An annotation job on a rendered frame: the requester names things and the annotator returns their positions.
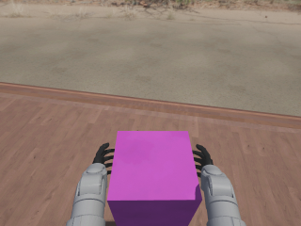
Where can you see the robot left forearm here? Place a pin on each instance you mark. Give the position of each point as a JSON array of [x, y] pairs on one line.
[[89, 199]]

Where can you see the carton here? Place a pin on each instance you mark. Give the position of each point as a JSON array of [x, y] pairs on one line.
[[154, 181]]

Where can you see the right robot hand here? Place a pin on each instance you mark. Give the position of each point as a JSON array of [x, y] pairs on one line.
[[205, 158]]

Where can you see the robot right forearm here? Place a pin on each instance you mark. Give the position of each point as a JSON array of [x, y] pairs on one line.
[[220, 200]]

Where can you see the left robot hand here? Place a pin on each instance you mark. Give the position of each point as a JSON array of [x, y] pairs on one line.
[[101, 158]]

